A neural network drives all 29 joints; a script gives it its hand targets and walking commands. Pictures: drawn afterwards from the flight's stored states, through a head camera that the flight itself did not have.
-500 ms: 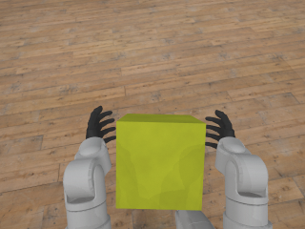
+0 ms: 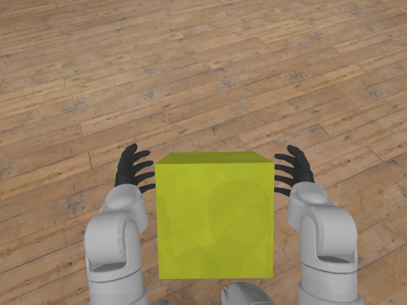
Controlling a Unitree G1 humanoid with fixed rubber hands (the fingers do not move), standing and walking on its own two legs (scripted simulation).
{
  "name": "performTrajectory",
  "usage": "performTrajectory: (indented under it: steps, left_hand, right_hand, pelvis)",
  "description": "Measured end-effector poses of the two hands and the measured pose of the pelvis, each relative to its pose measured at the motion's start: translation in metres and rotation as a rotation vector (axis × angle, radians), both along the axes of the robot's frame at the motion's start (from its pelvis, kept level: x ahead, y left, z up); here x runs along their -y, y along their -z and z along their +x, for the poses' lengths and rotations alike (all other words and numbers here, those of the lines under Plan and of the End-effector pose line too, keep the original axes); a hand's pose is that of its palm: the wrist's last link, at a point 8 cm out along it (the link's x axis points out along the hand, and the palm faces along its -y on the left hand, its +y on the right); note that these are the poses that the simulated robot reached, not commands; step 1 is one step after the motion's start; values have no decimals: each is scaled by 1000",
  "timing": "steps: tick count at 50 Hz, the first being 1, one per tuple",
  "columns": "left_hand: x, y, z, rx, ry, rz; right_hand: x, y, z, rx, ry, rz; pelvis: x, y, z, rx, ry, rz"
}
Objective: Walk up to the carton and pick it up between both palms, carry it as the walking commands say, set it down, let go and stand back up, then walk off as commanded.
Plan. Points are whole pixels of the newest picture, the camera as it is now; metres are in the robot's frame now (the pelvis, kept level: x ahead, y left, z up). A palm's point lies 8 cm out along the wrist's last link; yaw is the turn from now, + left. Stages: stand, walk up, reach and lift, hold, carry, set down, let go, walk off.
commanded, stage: carry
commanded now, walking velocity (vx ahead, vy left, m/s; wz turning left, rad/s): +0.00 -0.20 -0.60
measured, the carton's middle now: (213, 205) +0.33 +0.01 -0.05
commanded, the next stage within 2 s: none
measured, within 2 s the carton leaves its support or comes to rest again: neither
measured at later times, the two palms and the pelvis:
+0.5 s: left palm (257, 91) +0.54 -0.09 +0.08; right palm (394, 112) +0.48 -0.37 +0.08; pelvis +0.22 -0.17 +0.00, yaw -15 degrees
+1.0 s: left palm (360, 43) +0.71 -0.38 +0.09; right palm out of the picture +0.59 -0.64 +0.07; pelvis +0.38 -0.39 -0.01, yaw -25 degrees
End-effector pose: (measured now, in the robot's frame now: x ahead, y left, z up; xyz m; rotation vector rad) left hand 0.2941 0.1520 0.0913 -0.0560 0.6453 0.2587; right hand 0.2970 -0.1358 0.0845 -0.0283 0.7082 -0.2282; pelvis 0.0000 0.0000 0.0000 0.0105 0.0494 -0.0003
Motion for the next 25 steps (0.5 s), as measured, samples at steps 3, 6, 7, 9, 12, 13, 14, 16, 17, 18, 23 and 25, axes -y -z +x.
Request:
performTrajectory:
  steps: [3,6,7,9,12,13,14,16,17,18,23,25]
  left_hand:
    - [33,-13,36,29,60,19]
    - [67,-14,69,33,92,22]
    - [79,-11,80,32,95,22]
    - [101,-5,99,25,101,25]
    - [134,1,127,-5,126,25]
    - [143,1,136,-16,135,28]
    - [152,2,146,-26,144,30]
    - [169,5,164,-41,159,28]
    - [177,7,172,-46,166,23]
    - [184,9,181,-49,171,17]
    - [223,14,227,-36,202,-21]
    - [244,8,244,-20,229,-16]
  right_hand:
    - [33,-8,19,29,60,20]
    - [66,-11,43,37,94,21]
    - [78,-9,53,36,97,21]
    - [100,-1,72,33,103,23]
    - [132,6,93,4,126,22]
    - [141,8,99,-6,135,24]
    - [150,9,106,-15,144,26]
    - [166,11,119,-31,160,24]
    - [173,11,126,-35,166,20]
    - [180,11,133,-38,172,15]
    - [218,10,169,-32,196,-18]
    - [238,6,178,-18,224,-15]
  pelvis:
    - [15,-2,30,28,24,1]
    - [39,1,61,32,49,2]
    - [49,4,71,28,61,1]
    - [71,11,92,30,104,-13]
    - [96,11,117,17,120,1]
    - [102,9,124,8,123,6]
    - [108,7,131,-3,127,8]
    - [120,4,145,-26,141,5]
    - [125,2,152,-37,150,1]
    - [131,1,159,-45,159,-4]
    - [162,2,199,-54,215,-5]
    - [174,1,216,-22,258,5]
